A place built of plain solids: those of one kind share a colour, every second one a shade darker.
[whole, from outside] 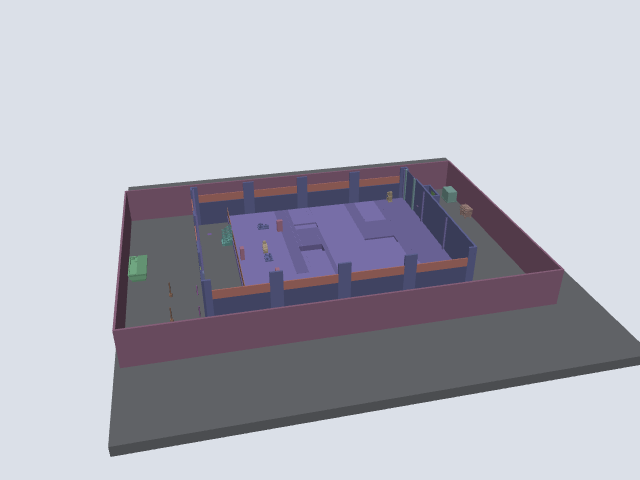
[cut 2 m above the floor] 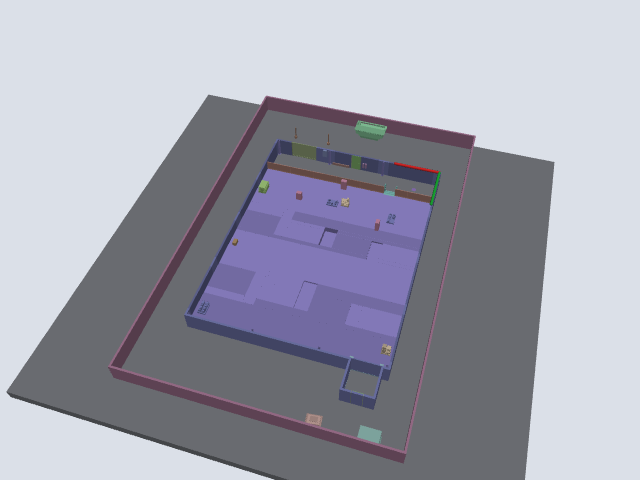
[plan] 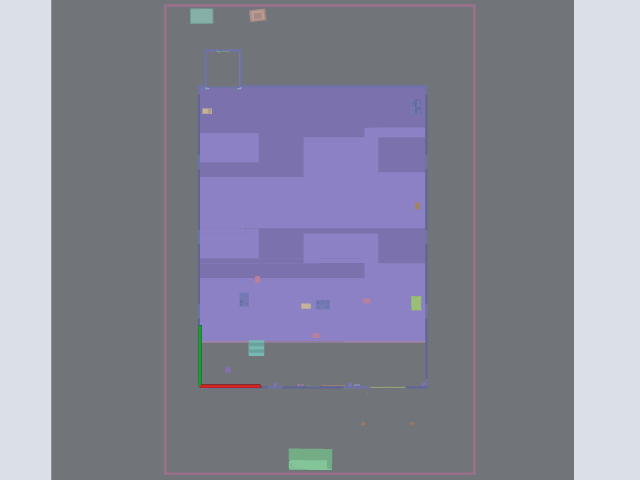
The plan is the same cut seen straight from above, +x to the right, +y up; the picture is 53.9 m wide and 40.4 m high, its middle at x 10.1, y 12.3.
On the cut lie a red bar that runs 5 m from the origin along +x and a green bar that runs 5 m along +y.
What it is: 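A works' hall with framed pits and covers in a raised floor; one tall room; a strip of floor behind the doors, a deck 0.82 m over it that fills the rest, and in the deck 6 framed panels of which 3 move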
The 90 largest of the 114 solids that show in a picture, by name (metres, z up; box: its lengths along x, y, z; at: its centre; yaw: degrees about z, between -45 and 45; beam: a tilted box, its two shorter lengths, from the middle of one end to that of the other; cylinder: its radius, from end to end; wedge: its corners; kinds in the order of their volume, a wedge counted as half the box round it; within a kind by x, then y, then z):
{
 "raised_floor_bank_1": {"box": [3.8, 2.1, 0.87], "at": [1.9, 11.8, 0.39]},
 "raised_floor_bank_2": {"box": [3.8, 0.45, 0.87], "at": [1.9, 13.07, 0.39]},
 "raised_floor_bank_3": {"box": [3.8, 2.1, 0.87], "at": [1.9, 19.9, 0.39]},
 "raised_floor_bank_4": {"box": [3.8, 0.35, 0.87], "at": [1.9, 21.12, 0.39]},
 "raised_floor_bank_5": {"box": [8.7, 0.4, 0.87], "at": [4.35, 10.55, 0.39]},
 "raised_floor_bank_6": {"box": [8.7, 0.4, 0.87], "at": [4.35, 17.8, 0.39]},
 "raised_floor_bank_7": {"box": [8.7, 0.85, 0.87], "at": [4.35, 18.43, 0.39]},
 "raised_floor_bank_8": {"box": [1.15, 2.55, 0.69], "at": [4.38, 12.03, 0.29]},
 "raised_floor_bank_9": {"box": [1.15, 2.45, 0.87], "at": [4.38, 20.07, 0.39]},
 "raised_floor_bank_10": {"box": [3.75, 2.1, 0.87], "at": [6.83, 11.8, 0.39]},
 "raised_floor_bank_11": {"box": [3.75, 2.1, 0.87], "at": [6.83, 19.9, 0.39]},
 "raised_floor_bank_12": {"box": [13.85, 1.25, 0.87], "at": [6.92, 9.72, 0.39]},
 "raised_floor_bank_13": {"box": [13.85, 0.45, 0.87], "at": [6.92, 21.52, 0.39]},
 "raised_floor_bank_14": {"box": [1.4, 2.5, 0.26], "at": [9.4, 11.6, 0.08]},
 "raised_floor_bank_15": {"box": [1.4, 3.35, 0.7], "at": [9.4, 19.27, 0.3]},
 "raised_floor_bank_16": {"box": [8.9, 0.35, 0.87], "at": [9.4, 21.12, 0.39]},
 "raised_floor_bank_17": {"box": [18.95, 5.45, 0.87], "at": [9.47, 6.38, 0.39]},
 "raised_floor_bank_18": {"box": [18.95, 4.3, 0.87], "at": [9.47, 15.45, 0.39]},
 "raised_floor_bank_19": {"box": [18.95, 3.4, 0.87], "at": [9.47, 23.45, 0.39]},
 "raised_floor_bank_20": {"box": [14.0, 0.45, 0.87], "at": [11.95, 13.07, 0.39]},
 "raised_floor_bank_21": {"box": [3.75, 0.4, 0.87], "at": [11.97, 10.55, 0.39]},
 "raised_floor_bank_22": {"box": [3.75, 2.1, 0.87], "at": [11.97, 11.8, 0.39]},
 "raised_floor_bank_23": {"box": [3.75, 0.85, 0.87], "at": [11.97, 18.43, 0.39]},
 "raised_floor_bank_24": {"box": [3.75, 2.1, 0.87], "at": [11.97, 19.9, 0.39]},
 "raised_floor_bank_25": {"box": [1.15, 3.75, 0.87], "at": [14.43, 10.97, 0.39]},
 "raised_floor_bank_26": {"box": [1.15, 3.75, 0.87], "at": [14.43, 19.88, 0.39]},
 "raised_floor_bank_27": {"box": [8.85, 0.4, 0.87], "at": [14.53, 17.8, 0.39]},
 "raised_floor_bank_28": {"box": [3.95, 1.25, 0.87], "at": [16.98, 9.72, 0.39]},
 "raised_floor_bank_29": {"box": [3.95, 0.4, 0.87], "at": [16.98, 10.55, 0.39]},
 "raised_floor_bank_30": {"box": [3.95, 2.1, 0.87], "at": [16.98, 11.8, 0.39]},
 "raised_floor_bank_31": {"box": [3.95, 0.85, 0.87], "at": [16.98, 18.43, 0.39]},
 "raised_floor_bank_32": {"box": [3.95, 2.1, 0.87], "at": [16.98, 19.9, 0.39]},
 "raised_floor_bank_33": {"box": [3.95, 0.35, 0.87], "at": [16.98, 21.12, 0.39]},
 "raised_floor_bank_34": {"box": [3.95, 0.45, 0.87], "at": [16.98, 21.52, 0.39]},
 "yard_bound_1": {"box": [0.2, 39.6, 3.87], "at": [-2.92, 12.33, 1.89]},
 "yard_bound_2": {"box": [26.2, 0.2, 3.87], "at": [10.08, -7.37, 1.89]},
 "yard_bound_3": {"box": [26.2, 0.2, 3.87], "at": [10.08, 32.03, 1.89]},
 "yard_bound_4": {"box": [0.2, 39.6, 3.87], "at": [23.08, 12.33, 1.89]},
 "wall_1": {"box": [0.2, 0.81, 4.85], "at": [-0.1, 0.2, 2.38]},
 "wall_2": {"box": [0.2, 5.11, 2.85], "at": [-0.1, 3.15, 1.38]},
 "wall_3": {"box": [0.2, 1.21, 4.85], "at": [-0.1, 6.3, 2.38]},
 "wall_4": {"box": [0.2, 5.06, 2.85], "at": [-0.1, 9.43, 1.38]},
 "wall_5": {"box": [0.2, 1.21, 4.85], "at": [-0.1, 12.55, 2.38]},
 "wall_6": {"box": [0.2, 5.11, 2.85], "at": [-0.1, 15.7, 1.38]},
 "wall_7": {"box": [0.2, 1.21, 4.85], "at": [-0.1, 18.85, 2.38]},
 "wall_8": {"box": [0.2, 5.11, 2.85], "at": [-0.1, 22.0, 1.38]},
 "wall_9": {"box": [0.2, 0.81, 4.85], "at": [-0.1, 24.95, 2.38]},
 "wall_10": {"box": [0.81, 0.2, 4.85], "at": [0.2, -0.1, 2.38]},
 "wall_11": {"box": [0.8, 0.2, 4.85], "at": [0.2, 25.25, 2.38]},
 "wall_12": {"box": [0.2, 3.2, 2.45], "at": [0.5, 26.75, 1.18]},
 "wall_13": {"box": [2.82, 0.06, 4.85], "at": [1.95, 25.12, 2.38]},
 "wall_14": {"box": [2.7, 0.06, 2.45], "at": [1.95, 25.18, 1.18]},
 "wall_15": {"box": [3.1, 0.2, 2.45], "at": [1.95, 28.25, 1.18]},
 "wall_16": {"box": [5.11, 0.2, 2.85], "at": [3.15, -0.1, 1.38]},
 "wall_17": {"box": [0.2, 3.2, 2.45], "at": [3.4, 26.75, 1.18]},
 "wall_18": {"box": [1.21, 0.2, 4.85], "at": [6.3, -0.1, 2.38]},
 "wall_19": {"box": [5.16, 0.2, 2.85], "at": [9.47, -0.1, 1.38]},
 "wall_20": {"box": [15.85, 0.2, 4.85], "at": [11.22, 25.25, 2.38]},
 "wall_21": {"box": [2.26, 0.2, 4.85], "at": [13.18, -0.1, 2.38]},
 "wall_22": {"box": [1.86, 0.2, 4.85], "at": [18.23, -0.1, 2.38]},
 "wall_23": {"box": [0.2, 0.81, 4.85], "at": [19.05, 0.2, 2.38]},
 "wall_24": {"box": [0.2, 5.11, 2.85], "at": [19.05, 3.15, 1.38]},
 "wall_25": {"box": [0.2, 1.21, 4.85], "at": [19.05, 6.3, 2.38]},
 "wall_26": {"box": [0.2, 5.06, 2.85], "at": [19.05, 9.43, 1.38]},
 "wall_27": {"box": [0.2, 1.21, 4.85], "at": [19.05, 12.55, 2.38]},
 "wall_28": {"box": [0.2, 5.11, 2.85], "at": [19.05, 15.7, 1.38]},
 "wall_29": {"box": [0.2, 1.21, 4.85], "at": [19.05, 18.85, 2.38]},
 "wall_30": {"box": [0.2, 5.11, 2.85], "at": [19.05, 22.0, 1.38]},
 "wall_31": {"box": [0.2, 0.81, 4.85], "at": [19.05, 24.95, 2.38]},
 "beyond_oil_tank_1": {"box": [1.96, 1.32, 0.13], "at": [0.14, 31.15, 0.01], "yaw": 0.2},
 "beyond_oil_tank_2": {"box": [1.7, 1.17, 1.35], "at": [0.14, 31.15, 0.62], "yaw": 0.2},
 "beyond_oil_tank_3": {"box": [1.8, 1.16, 1.4], "at": [0.14, 31.15, 0.64], "yaw": 0.2},
 "window_pane_1": {"box": [0.1, 5.1, 0.91], "at": [-0.15, 3.15, 3.24]},
 "window_pane_2": {"box": [0.1, 5.05, 0.91], "at": [-0.15, 9.43, 3.24]},
 "window_pane_3": {"box": [0.1, 5.1, 0.91], "at": [-0.15, 15.7, 3.24]},
 "window_pane_4": {"box": [0.1, 5.1, 0.91], "at": [-0.15, 22.0, 3.24]},
 "window_pane_5": {"box": [0.1, 5.1, 0.91], "at": [19.1, 3.15, 3.24]},
 "window_pane_6": {"box": [0.1, 5.05, 0.91], "at": [19.1, 9.43, 3.24]},
 "window_pane_7": {"box": [0.1, 5.1, 0.91], "at": [19.1, 15.7, 3.24]},
 "window_pane_8": {"box": [0.1, 5.1, 0.91], "at": [19.1, 22.0, 3.24]},
 "beyond_skip_1": {"box": [3.29, 1.64, 0.39], "at": [9.3, -6.16, 0.82], "yaw": -0.6},
 "door_landing_1": {"box": [1.32, 0.85, 0.38], "at": [4.75, 3.23, 0.14]},
 "door_landing_2": {"box": [1.32, 0.59, 0.54], "at": [4.75, 3.38, 0.22]},
 "door_landing_3": {"box": [1.32, 0.3, 0.71], "at": [4.75, 3.52, 0.3]},
 "pallet_stack_1": {"box": [0.74, 1.13, 0.86], "at": [18.21, 6.98, 1.2]},
 "tote_stack_1": {"box": [0.4, 0.6, 1.32], "at": [4.85, 8.97, 1.48]},
 "tote_stack_2": {"box": [0.6, 0.4, 1.32], "at": [9.78, 4.25, 1.48]},
 "roller_shutter_1": {"box": [2.86, 0.06, 3.35], "at": [15.8, -0.12, 1.62]},
 "deck_rail_railpanel_1": {"box": [13.6, 0.04, 0.89], "at": [12.15, 3.72, 1.41]},
 "pier_1": {"box": [0.34, 0.17, 4.85], "at": [0.6, 25.07, 2.38]}
}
